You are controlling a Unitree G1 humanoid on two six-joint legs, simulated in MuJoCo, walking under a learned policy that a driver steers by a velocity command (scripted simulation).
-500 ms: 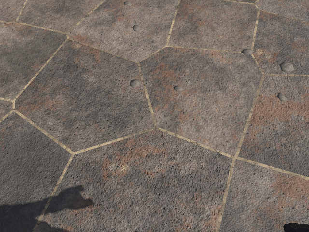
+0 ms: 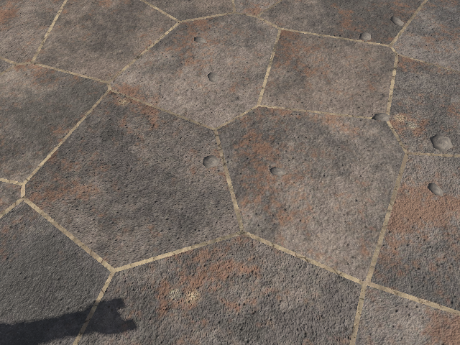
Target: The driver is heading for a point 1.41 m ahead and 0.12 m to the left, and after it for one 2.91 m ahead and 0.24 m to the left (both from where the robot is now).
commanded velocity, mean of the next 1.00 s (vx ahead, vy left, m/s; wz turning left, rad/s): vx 0.16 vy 0.00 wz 0.08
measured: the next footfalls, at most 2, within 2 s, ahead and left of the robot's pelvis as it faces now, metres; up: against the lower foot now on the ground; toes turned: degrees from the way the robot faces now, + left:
left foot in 0.34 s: +0.05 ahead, +0.16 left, +0.00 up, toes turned +14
right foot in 0.86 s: +0.28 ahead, -0.06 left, +0.00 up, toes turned +1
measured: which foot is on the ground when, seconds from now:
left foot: down 0.00-0.00, up 0.02-0.32, down 0.34-0.86, up 0.88-1.00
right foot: down 0.00-0.34, up 0.36-0.84, down 0.86-1.00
